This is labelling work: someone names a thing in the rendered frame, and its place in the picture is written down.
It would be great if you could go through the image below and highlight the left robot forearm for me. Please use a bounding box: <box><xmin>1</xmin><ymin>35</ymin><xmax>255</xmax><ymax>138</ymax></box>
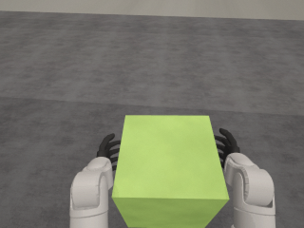
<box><xmin>69</xmin><ymin>157</ymin><xmax>114</xmax><ymax>228</ymax></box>

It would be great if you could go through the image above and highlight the robot right hand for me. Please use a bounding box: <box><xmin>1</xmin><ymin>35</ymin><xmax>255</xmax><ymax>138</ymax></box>
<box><xmin>214</xmin><ymin>128</ymin><xmax>240</xmax><ymax>169</ymax></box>

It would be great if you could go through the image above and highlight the right robot forearm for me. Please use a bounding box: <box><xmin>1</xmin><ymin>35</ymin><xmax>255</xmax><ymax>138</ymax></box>
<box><xmin>224</xmin><ymin>152</ymin><xmax>276</xmax><ymax>228</ymax></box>

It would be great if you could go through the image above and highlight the carton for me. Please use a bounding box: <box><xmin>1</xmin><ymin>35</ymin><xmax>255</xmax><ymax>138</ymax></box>
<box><xmin>111</xmin><ymin>115</ymin><xmax>229</xmax><ymax>228</ymax></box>

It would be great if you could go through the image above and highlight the robot left hand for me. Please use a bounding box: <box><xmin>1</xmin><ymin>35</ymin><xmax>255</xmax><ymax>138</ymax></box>
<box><xmin>96</xmin><ymin>133</ymin><xmax>122</xmax><ymax>171</ymax></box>

